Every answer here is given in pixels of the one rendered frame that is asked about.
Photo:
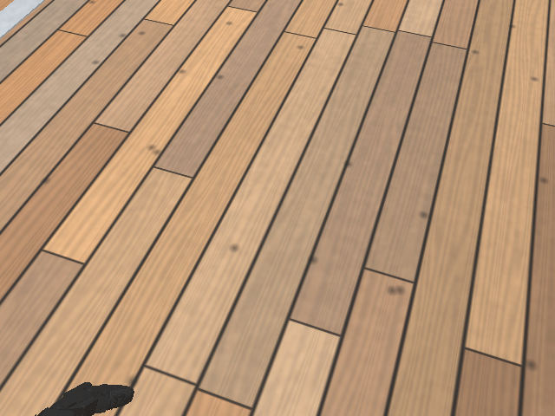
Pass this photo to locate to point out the robot left hand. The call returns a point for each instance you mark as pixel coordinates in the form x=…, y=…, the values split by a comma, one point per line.
x=86, y=400

